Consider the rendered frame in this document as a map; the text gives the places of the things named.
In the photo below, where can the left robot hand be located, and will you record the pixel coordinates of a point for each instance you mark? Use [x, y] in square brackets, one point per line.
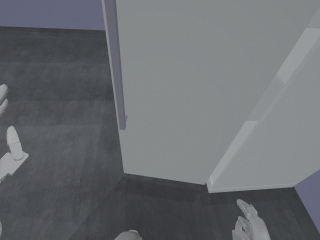
[10, 162]

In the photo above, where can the fridge door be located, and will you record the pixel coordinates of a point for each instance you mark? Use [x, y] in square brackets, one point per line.
[192, 73]

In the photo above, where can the handle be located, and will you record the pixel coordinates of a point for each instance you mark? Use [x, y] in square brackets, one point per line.
[113, 35]

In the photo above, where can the right robot hand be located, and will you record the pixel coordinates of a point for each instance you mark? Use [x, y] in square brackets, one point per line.
[255, 228]

